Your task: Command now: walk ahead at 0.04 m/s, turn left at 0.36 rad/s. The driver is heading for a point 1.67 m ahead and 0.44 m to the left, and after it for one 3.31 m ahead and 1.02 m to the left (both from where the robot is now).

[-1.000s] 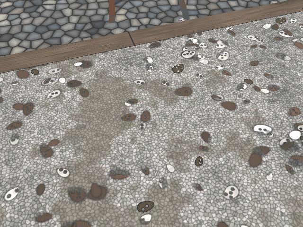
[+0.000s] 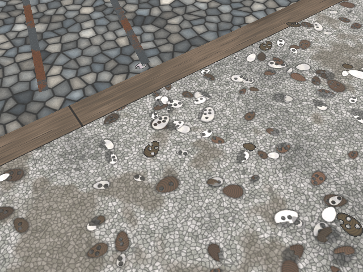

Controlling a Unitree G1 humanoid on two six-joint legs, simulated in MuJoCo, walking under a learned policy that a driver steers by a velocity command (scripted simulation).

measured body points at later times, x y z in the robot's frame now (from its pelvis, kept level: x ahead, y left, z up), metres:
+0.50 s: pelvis +0.02 +0.04 +0.01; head +0.06 +0.07 +0.46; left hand +0.09 +0.36 -0.10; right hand +0.24 -0.19 -0.07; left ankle +0.02 +0.13 -0.73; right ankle +0.06 -0.11 -0.66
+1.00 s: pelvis +0.03 +0.02 +0.01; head +0.06 +0.01 +0.46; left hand +0.01 +0.31 -0.09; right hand +0.30 -0.16 -0.10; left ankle -0.06 +0.13 -0.70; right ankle +0.10 -0.09 -0.73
